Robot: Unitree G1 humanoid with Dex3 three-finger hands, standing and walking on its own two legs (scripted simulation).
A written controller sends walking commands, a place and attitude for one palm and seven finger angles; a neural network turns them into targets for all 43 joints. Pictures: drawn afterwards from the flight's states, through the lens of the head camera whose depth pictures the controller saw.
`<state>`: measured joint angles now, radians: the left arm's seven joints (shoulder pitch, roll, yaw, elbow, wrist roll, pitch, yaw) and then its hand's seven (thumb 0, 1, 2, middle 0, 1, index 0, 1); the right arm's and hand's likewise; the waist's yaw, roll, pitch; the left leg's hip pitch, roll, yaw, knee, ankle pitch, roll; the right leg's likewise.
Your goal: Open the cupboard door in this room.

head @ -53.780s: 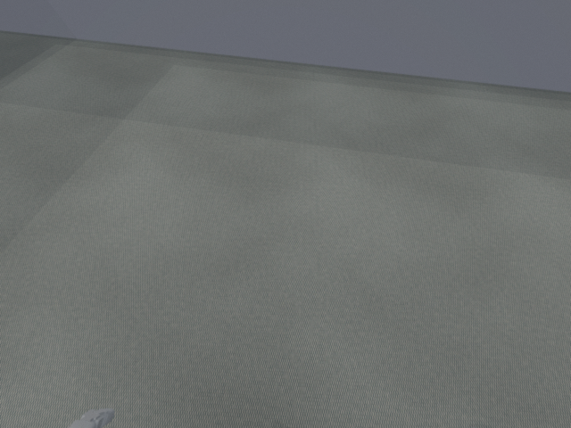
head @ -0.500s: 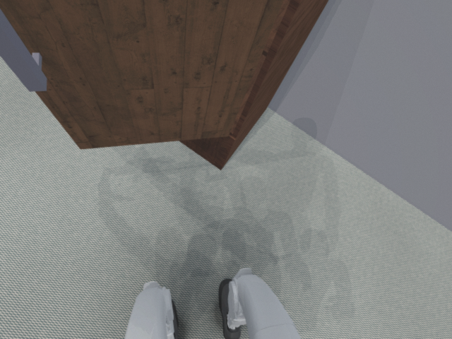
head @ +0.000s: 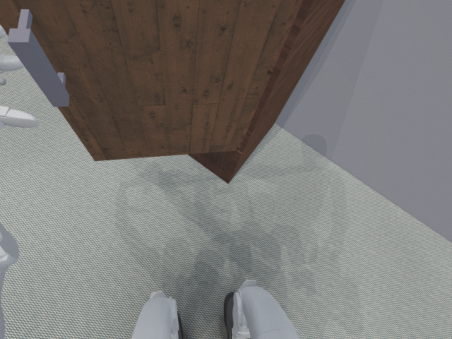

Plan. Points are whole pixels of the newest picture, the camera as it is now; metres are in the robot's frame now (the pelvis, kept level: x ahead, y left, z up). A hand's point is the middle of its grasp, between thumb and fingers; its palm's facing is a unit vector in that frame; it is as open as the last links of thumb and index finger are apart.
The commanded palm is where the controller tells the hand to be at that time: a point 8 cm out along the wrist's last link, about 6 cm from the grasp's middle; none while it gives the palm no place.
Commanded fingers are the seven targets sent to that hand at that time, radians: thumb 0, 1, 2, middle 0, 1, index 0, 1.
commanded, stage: move the hooked fingers beside the handle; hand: left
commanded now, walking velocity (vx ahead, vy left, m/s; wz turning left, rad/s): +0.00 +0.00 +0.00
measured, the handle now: (44, 62) +0.55 +0.25 +0.06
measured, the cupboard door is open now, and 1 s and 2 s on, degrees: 44 43 43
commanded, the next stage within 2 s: slide the fingers in behind the handle in 0.06 s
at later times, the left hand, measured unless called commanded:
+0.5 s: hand (9, 83) +0.51 +0.29 +0.07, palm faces +0.06 -1.00 -0.01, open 14.0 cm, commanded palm +0.49 +0.32 +0.07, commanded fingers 0.00 -0.50 0.30 -0.30 -1.20 -0.30 -1.20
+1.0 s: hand (28, 82) +0.51 +0.27 +0.06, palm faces +0.04 -1.00 +0.00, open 14.0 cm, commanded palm +0.50 +0.29 +0.07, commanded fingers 0.00 -0.50 0.30 -0.30 -1.20 -0.30 -1.20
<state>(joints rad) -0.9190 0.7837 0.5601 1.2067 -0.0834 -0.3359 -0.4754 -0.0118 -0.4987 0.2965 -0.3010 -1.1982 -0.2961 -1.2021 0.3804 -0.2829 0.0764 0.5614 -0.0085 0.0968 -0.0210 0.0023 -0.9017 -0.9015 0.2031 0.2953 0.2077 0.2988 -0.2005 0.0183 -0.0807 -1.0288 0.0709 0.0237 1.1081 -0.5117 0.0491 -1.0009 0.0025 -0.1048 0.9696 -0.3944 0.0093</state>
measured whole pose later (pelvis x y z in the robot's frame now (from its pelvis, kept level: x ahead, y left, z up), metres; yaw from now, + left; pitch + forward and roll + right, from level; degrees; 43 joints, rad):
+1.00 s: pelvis +0.00 +0.00 +0.00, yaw +0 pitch +25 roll -5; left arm -0.93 0.69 0.49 1.18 -0.11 -0.35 -0.41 -0.01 -0.50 0.30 -0.30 -1.20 -0.30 -1.22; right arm 0.39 -0.27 0.07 0.60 -0.01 0.09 -0.01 0.00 -0.90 -0.90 0.20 0.30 0.21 0.30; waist -0.19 0.02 -0.09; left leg -1.04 0.06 0.02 1.11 -0.51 0.05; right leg -1.01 0.00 -0.11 0.98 -0.40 0.01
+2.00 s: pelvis +0.00 -0.01 +0.00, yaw +1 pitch +23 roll -4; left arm -0.91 0.62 0.47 1.20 -0.10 -0.40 -0.34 -0.01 -0.43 0.33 -0.30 -1.21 -0.30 -1.21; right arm 0.37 -0.28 0.06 0.61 -0.01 0.07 -0.02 0.00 -0.90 -0.90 0.20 0.30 0.21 0.30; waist -0.19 0.02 -0.09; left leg -1.01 0.07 0.02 1.10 -0.50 0.03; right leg -1.00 0.00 -0.10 1.00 -0.41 -0.01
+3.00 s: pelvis +0.01 -0.01 +0.01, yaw -1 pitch +21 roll -3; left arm -0.60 0.47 0.44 0.89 -0.19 -0.38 -0.31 0.01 0.69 0.73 -0.34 -1.34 -0.35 -1.35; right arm 0.39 -0.26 0.03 0.57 0.01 0.10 0.01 0.01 -0.90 -0.90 0.20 0.30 0.21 0.30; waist -0.15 0.03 -0.12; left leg -0.90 0.07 0.06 1.03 -0.50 0.04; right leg -0.90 0.01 -0.06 0.93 -0.40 0.01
